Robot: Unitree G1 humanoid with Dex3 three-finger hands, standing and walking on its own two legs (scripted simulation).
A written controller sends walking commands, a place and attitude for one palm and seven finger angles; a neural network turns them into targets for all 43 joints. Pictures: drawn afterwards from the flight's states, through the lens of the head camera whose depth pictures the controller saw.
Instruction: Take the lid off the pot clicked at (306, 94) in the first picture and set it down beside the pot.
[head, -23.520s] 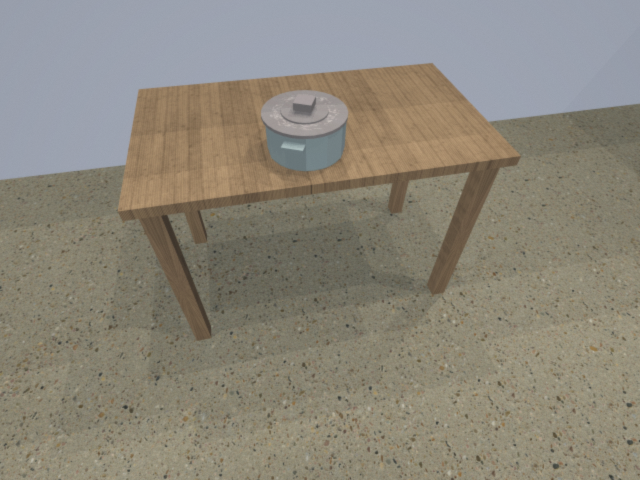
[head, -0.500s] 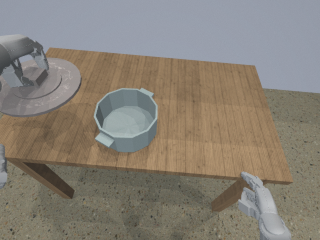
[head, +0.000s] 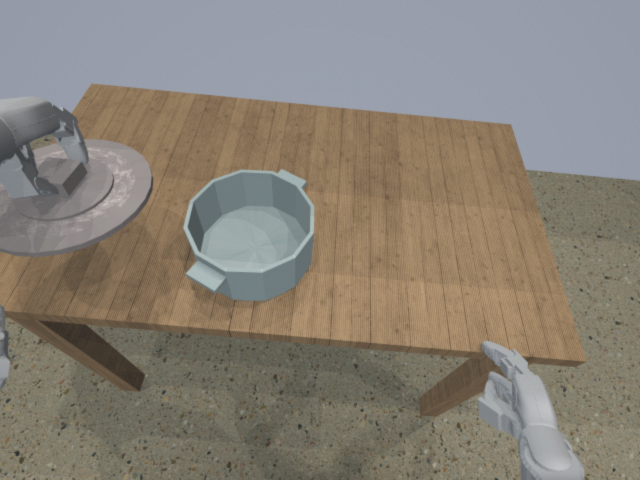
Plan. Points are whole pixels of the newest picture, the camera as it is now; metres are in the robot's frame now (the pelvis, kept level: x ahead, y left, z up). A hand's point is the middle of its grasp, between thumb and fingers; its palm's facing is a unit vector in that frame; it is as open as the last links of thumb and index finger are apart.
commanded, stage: lower the lid onto the table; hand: left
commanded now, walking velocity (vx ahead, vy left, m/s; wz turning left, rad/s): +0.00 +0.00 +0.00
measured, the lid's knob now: (58, 176) +0.45 +0.35 +0.08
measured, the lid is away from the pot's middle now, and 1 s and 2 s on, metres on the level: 0.23 0.22 0.22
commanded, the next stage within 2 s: none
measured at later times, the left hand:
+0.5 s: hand (44, 187) +0.43 +0.35 +0.09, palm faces -0.47 -0.16 -0.87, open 8.1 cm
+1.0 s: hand (66, 211) +0.42 +0.34 +0.06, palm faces -0.50 -0.12 -0.86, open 8.1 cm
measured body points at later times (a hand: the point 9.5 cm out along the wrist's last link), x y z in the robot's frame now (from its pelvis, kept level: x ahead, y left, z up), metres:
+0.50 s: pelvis +0.00 +0.01 +0.00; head +0.08 +0.04 +0.44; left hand +0.45 +0.36 +0.14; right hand +0.22 -0.26 -0.05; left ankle -0.02 +0.11 -0.74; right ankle +0.00 -0.16 -0.74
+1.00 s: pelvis -0.01 +0.00 -0.01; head +0.08 +0.03 +0.43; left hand +0.44 +0.34 +0.11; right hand +0.22 -0.26 -0.06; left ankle -0.02 +0.11 -0.74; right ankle +0.00 -0.16 -0.74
